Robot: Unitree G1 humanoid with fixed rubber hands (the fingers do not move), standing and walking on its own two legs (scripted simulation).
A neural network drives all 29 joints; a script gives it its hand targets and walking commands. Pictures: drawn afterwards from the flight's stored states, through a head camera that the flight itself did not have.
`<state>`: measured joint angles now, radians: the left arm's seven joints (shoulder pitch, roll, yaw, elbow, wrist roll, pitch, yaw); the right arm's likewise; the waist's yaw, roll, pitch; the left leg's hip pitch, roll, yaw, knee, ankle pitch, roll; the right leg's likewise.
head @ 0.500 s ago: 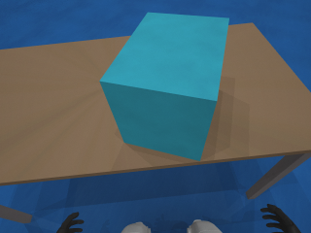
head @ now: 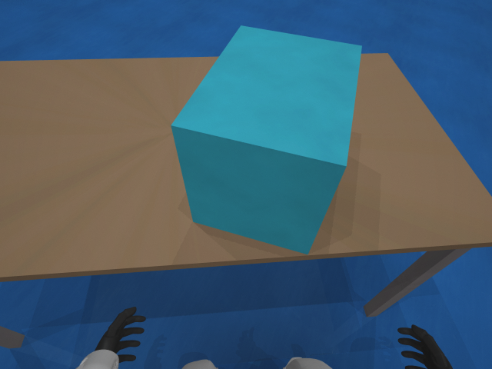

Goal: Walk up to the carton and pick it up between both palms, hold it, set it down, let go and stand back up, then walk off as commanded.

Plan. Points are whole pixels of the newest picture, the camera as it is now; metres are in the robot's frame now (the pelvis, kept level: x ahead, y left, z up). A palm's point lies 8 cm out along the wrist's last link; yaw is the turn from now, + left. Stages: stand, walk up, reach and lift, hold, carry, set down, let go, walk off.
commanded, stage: reach and lift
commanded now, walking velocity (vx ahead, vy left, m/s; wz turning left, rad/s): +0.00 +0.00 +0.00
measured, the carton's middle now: (273, 137) +0.51 -0.03 +0.07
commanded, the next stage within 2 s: none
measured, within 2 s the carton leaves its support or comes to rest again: neither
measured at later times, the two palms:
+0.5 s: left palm (94, 334) +0.18 +0.26 -0.03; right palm (430, 353) +0.15 -0.23 -0.01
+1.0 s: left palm (86, 299) +0.21 +0.26 +0.03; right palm (414, 329) +0.17 -0.20 +0.04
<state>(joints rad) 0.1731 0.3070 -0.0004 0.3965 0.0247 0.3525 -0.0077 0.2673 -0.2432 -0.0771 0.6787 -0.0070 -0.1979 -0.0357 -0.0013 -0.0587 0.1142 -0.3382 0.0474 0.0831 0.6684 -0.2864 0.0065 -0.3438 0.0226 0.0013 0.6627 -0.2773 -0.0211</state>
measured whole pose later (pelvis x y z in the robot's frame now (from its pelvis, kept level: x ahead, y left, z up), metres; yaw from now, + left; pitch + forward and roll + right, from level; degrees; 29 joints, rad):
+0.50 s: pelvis +0.01 +0.01 +0.01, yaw +0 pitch -5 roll +0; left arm 0.28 0.37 0.00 0.17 -0.12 0.27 -0.02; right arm 0.39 -0.15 -0.07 0.23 0.08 0.00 -0.10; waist 0.00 -0.06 0.11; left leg -0.22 0.03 0.08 0.54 -0.24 0.01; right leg -0.22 0.02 0.00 0.53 -0.23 -0.01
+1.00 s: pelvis +0.02 +0.01 +0.02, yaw +0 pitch -4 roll +0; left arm 0.32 0.50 0.00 -0.08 -0.31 0.19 -0.07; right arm 0.50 -0.08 0.03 -0.18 0.17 0.15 -0.23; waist 0.00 -0.06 0.11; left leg -0.22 0.03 0.08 0.52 -0.24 0.01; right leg -0.22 0.02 0.00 0.51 -0.23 -0.01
